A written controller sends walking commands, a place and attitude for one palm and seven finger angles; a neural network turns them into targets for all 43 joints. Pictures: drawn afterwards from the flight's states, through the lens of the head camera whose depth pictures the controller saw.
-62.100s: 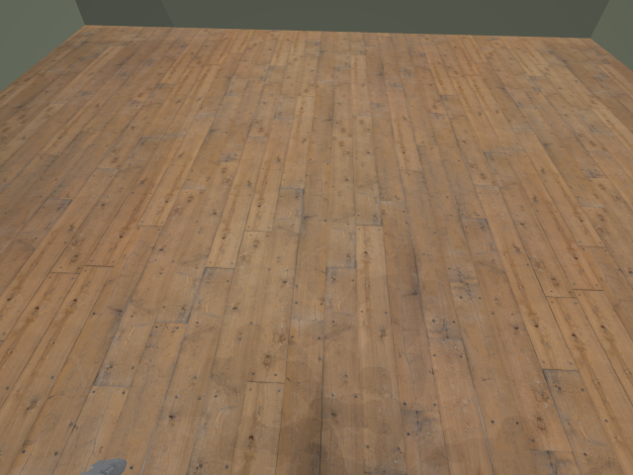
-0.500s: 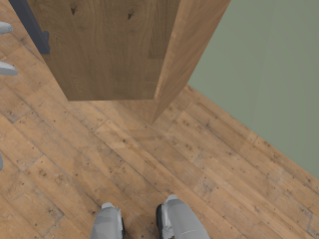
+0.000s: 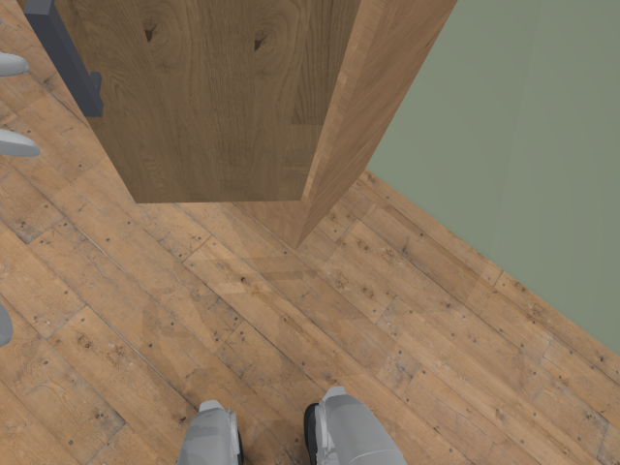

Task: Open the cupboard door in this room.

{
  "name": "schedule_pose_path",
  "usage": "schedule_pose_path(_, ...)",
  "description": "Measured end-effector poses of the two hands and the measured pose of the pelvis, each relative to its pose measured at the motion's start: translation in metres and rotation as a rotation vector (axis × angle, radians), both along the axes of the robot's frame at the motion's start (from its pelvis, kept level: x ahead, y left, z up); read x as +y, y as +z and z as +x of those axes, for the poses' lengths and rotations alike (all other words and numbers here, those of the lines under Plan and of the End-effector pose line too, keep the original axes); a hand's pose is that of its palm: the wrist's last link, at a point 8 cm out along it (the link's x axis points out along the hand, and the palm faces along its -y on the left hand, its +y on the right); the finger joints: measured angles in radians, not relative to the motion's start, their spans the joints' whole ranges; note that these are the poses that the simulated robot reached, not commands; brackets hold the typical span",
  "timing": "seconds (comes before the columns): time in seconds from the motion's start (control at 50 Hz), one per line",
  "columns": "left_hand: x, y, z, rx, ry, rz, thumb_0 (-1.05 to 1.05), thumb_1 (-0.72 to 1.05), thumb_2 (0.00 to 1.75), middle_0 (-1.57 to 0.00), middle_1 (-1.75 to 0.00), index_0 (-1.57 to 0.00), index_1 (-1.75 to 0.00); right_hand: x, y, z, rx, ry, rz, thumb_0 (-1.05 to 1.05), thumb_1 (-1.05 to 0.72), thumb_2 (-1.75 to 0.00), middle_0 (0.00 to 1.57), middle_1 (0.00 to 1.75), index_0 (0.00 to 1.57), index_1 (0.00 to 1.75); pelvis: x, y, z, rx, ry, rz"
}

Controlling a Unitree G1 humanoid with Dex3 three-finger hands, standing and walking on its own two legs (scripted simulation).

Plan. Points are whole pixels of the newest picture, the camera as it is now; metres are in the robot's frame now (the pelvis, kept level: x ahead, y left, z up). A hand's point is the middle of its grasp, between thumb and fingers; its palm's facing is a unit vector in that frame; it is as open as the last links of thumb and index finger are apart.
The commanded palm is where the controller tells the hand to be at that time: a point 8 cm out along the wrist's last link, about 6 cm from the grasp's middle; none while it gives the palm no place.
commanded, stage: move the hooked fingers beside the handle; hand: left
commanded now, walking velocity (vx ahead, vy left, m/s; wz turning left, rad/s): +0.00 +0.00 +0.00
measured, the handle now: (72, 52) +0.58 +0.22 +0.08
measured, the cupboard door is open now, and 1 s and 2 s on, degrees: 44 43 43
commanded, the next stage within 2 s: slide the fingers in behind the handle in 0.34 s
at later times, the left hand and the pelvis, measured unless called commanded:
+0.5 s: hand (10, 90) +0.53 +0.28 +0.08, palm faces -0.01 -1.00 -0.02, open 14.0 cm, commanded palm +0.52 +0.30 +0.08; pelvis -0.01 +0.00 -0.01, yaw +0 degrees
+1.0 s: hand (47, 89) +0.53 +0.24 +0.08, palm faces -0.03 -1.00 +0.00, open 14.0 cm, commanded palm +0.52 +0.27 +0.08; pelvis +0.00 +0.00 +0.00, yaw +0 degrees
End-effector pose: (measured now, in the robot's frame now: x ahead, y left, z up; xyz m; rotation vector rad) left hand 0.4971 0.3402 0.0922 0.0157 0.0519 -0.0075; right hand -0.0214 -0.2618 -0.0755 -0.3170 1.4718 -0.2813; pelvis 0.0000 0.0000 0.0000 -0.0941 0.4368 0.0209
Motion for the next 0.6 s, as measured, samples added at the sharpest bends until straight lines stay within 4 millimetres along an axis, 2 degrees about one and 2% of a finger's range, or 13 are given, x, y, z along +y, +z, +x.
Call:
schedule_pose_path(0.14,-0.002,-0.003,-0.003,0.014,-0.003,-0.014,-0.01,-0.50,0.30,-0.30,-1.20,-0.30,-1.20,-0.008,-0.001,0.016,-0.044,0.031,-0.021,0.00,-0.91,-0.90,0.20,0.30,0.21,0.30,-0.001,-0.001,-0.001,-0.005,0.006,0.000)
schedule_pose_path(0.24,-0.003,-0.007,0.000,0.009,0.002,0.001,-0.01,-0.50,0.30,-0.30,-1.20,-0.30,-1.20,-0.010,-0.004,0.020,-0.058,0.042,-0.031,0.00,-0.91,-0.90,0.20,0.30,0.21,0.30,-0.002,-0.005,-0.005,0.002,0.009,-0.002)
schedule_pose_path(0.6,-0.017,-0.008,0.012,0.004,-0.011,0.006,-0.01,-0.50,0.30,-0.30,-1.20,-0.30,-1.20,0.002,-0.011,-0.013,0.018,-0.009,0.005,0.00,-0.91,-0.90,0.20,0.30,0.21,0.30,-0.003,-0.009,-0.009,0.021,0.002,-0.003)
